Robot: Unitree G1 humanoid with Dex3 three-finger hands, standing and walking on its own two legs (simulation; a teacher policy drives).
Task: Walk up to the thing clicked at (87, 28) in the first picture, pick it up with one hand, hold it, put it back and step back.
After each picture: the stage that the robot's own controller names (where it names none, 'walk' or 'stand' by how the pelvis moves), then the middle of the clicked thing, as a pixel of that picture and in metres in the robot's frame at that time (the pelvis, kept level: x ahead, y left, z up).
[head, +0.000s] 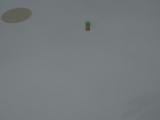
stand; (87, 26) +1.81 -0.06 -0.72
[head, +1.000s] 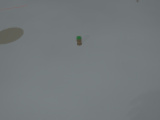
walk; (79, 40) +1.69 +0.21 -0.71
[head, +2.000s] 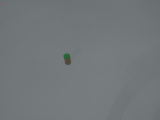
walk; (67, 59) +1.11 +0.28 -0.72
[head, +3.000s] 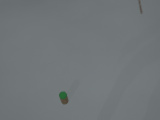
walk; (63, 98) +0.68 +0.25 -0.72
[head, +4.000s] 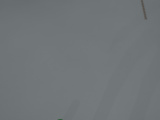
stand; out of the picture +0.41 +0.21 -0.70
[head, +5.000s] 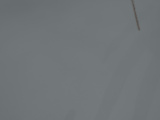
stand; out of the picture +0.39 +0.19 -0.72
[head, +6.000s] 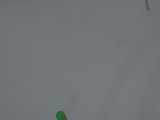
walk; (61, 117) +0.43 +0.25 -0.71
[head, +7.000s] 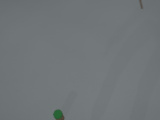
walk; (59, 116) +0.43 +0.26 -0.69
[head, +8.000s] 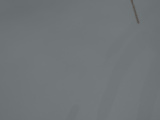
walk; out of the picture +0.41 +0.25 -0.70
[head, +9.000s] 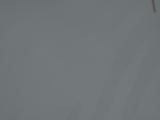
stand; out of the picture +0.29 +0.18 -0.70
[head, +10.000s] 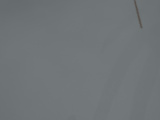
stand; out of the picture +0.30 +0.21 -0.71
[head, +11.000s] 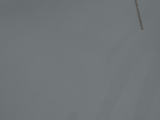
stand; out of the picture +0.36 +0.21 -0.72
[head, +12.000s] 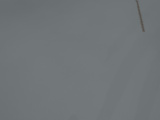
stand; out of the picture +0.33 +0.20 -0.73
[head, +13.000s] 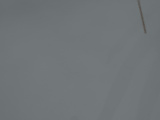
stand; out of the picture +0.33 +0.20 -0.72
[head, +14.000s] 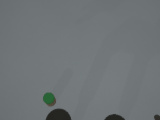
go down; (49, 99) +0.37 +0.21 -0.52
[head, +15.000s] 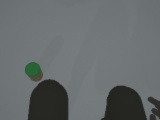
go down; (34, 72) +0.40 +0.25 -0.31
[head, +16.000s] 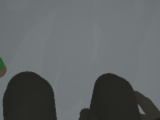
close in; out of the picture +0.37 +0.29 -0.24
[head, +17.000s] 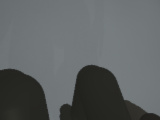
close; out of the picture +0.36 +0.29 -0.21
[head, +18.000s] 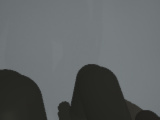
close; out of the picture +0.36 +0.30 -0.21
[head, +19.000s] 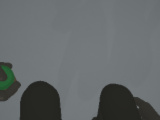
lift; (4, 82) +0.31 +0.28 -0.08
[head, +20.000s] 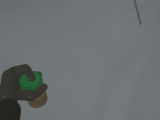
hold; (34, 90) +0.33 +0.17 +0.04
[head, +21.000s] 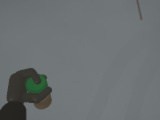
hold; (39, 92) +0.33 +0.17 +0.00
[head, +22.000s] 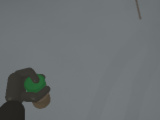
hold; (38, 92) +0.33 +0.17 -0.01
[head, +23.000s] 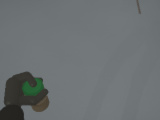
crouch; (36, 95) +0.32 +0.18 -0.03
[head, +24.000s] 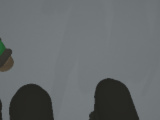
lower; out of the picture +0.43 +0.26 -0.10
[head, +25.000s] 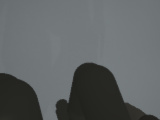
lower; out of the picture +0.39 +0.32 -0.22
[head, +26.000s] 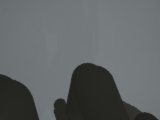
lower; out of the picture +0.39 +0.32 -0.22
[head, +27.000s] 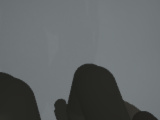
lower; out of the picture +0.38 +0.32 -0.22
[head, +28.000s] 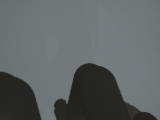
lower; out of the picture +0.37 +0.32 -0.22
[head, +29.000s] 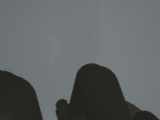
open; out of the picture +0.36 +0.31 -0.22
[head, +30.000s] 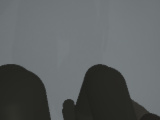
stand; out of the picture +0.37 +0.29 -0.22
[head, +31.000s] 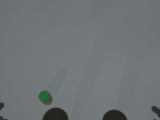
walk; (46, 98) +0.39 +0.23 -0.51
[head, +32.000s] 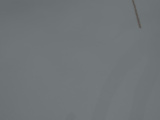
stand; out of the picture +0.35 +0.21 -0.67
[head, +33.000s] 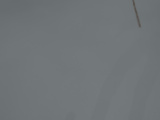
stand; out of the picture +0.35 +0.21 -0.67
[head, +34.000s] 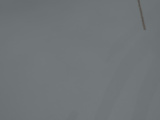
stand; out of the picture +0.36 +0.20 -0.70
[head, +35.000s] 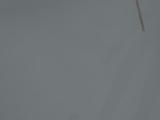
stand; out of the picture +0.35 +0.20 -0.72
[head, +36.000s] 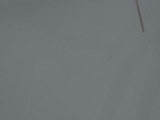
stand; out of the picture +0.33 +0.20 -0.73
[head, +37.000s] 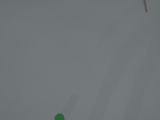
walk; out of the picture +0.39 +0.16 -0.69
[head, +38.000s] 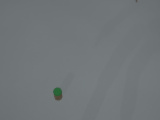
walk; (57, 94) +0.57 +0.18 -0.71
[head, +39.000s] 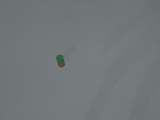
walk; (60, 61) +0.87 +0.25 -0.69
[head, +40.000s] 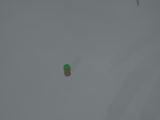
stand; (67, 70) +0.95 +0.18 -0.71
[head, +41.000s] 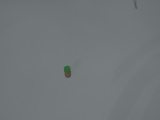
stand; (67, 71) +1.00 +0.19 -0.72
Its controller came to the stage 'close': yes
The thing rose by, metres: 0.70
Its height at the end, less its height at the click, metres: +0.00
